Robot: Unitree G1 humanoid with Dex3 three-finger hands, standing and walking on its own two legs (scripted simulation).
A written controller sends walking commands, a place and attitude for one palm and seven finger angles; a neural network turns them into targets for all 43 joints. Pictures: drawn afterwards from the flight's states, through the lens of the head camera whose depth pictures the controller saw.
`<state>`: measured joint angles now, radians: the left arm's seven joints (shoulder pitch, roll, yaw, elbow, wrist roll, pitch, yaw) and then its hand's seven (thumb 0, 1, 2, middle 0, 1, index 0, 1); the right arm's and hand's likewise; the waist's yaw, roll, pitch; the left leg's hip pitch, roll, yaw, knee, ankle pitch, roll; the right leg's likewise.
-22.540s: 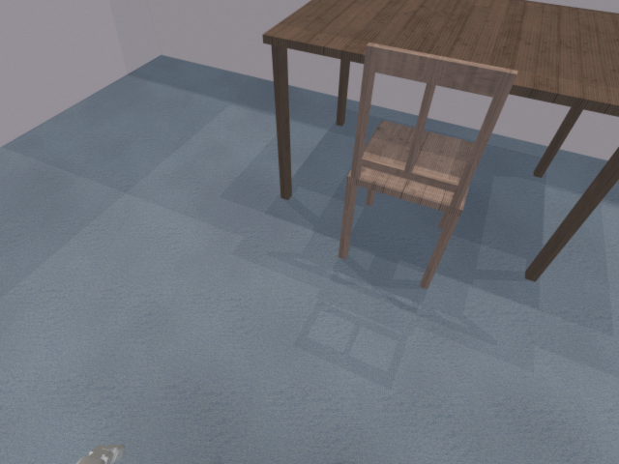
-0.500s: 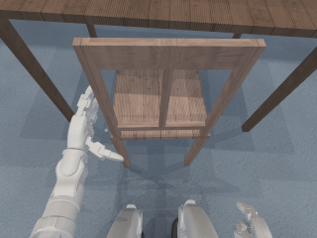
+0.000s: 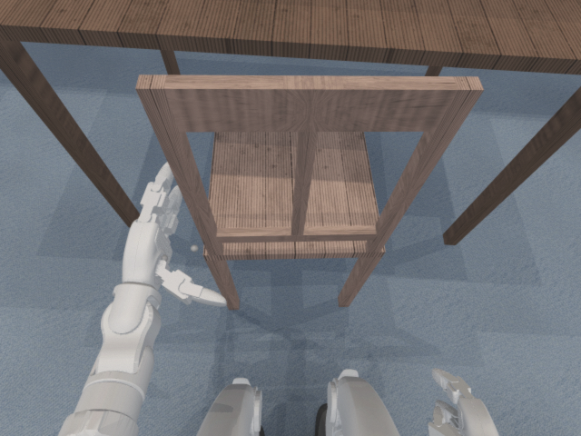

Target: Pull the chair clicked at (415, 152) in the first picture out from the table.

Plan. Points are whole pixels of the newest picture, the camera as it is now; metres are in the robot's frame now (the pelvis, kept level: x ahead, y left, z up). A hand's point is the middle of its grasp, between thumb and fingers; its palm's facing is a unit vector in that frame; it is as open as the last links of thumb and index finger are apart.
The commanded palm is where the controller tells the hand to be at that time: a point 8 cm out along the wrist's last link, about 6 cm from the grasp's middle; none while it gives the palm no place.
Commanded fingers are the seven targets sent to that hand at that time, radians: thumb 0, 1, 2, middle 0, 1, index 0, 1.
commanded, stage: push the fingers through the gap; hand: left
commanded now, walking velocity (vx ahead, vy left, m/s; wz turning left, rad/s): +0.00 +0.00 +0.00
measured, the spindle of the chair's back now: (301, 190) +0.46 +0.00 +0.00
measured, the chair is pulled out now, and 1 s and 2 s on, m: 0.03 0.03 0.03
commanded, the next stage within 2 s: hook a spindle and tug to test in 1.64 s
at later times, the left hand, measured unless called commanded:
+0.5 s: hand (201, 215) +0.40 +0.14 +0.02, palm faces -0.04 -1.00 -0.04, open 16.9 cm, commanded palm +0.39 +0.19 +0.02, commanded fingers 0.00 -0.50 0.30 -0.06 -0.08 -0.06 -0.08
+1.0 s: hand (205, 187) +0.45 +0.14 +0.01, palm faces -0.02 -1.00 -0.03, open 16.9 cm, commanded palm +0.44 +0.19 +0.02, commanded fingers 0.00 -0.50 0.30 -0.06 -0.08 -0.06 -0.08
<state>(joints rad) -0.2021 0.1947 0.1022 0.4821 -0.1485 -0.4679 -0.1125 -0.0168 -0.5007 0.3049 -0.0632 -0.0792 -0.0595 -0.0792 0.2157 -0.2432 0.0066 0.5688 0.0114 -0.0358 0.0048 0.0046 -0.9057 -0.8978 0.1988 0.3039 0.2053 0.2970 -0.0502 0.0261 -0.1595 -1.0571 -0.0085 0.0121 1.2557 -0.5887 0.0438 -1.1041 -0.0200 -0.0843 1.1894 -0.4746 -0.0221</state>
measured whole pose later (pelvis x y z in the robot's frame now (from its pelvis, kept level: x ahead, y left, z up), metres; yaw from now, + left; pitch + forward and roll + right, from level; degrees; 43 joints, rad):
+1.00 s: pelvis +0.00 +0.00 -0.01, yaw -1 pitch +26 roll -2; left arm -0.65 0.28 0.24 0.93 -0.09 -0.52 -0.10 -0.02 -0.50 0.30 -0.06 -0.08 -0.06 -0.08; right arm 0.27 -0.25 0.01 0.63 -0.01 0.00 0.01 0.00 -0.91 -0.90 0.20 0.30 0.21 0.30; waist -0.12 0.03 -0.15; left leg -1.15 0.00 0.02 1.28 -0.58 0.05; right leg -1.19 -0.01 -0.08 1.20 -0.46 -0.02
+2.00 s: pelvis +0.00 +0.01 -0.01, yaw -1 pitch +27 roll -3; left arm -0.76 0.31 0.27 1.05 -0.07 -0.55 -0.07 -0.02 -0.50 0.30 -0.16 -0.37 -0.15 -0.37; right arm 0.28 -0.25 0.02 0.62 -0.03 0.08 0.03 0.00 -0.91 -0.90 0.20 0.30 0.21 0.30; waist -0.14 0.03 -0.15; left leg -1.18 0.00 0.01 1.29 -0.59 0.06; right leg -1.21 -0.01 -0.08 1.20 -0.46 -0.01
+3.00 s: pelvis +0.00 +0.01 +0.00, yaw -2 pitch +26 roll -3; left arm -0.62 0.26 0.24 0.90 -0.10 -0.52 -0.07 -0.01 0.13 0.90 -0.50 -1.45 -0.50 -1.45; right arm 0.28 -0.24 0.01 0.60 -0.02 0.07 0.03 0.00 -0.91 -0.90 0.20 0.30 0.21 0.30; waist -0.13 0.03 -0.16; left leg -1.13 0.01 0.02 1.27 -0.60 0.06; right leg -1.18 0.00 -0.07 1.18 -0.46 -0.01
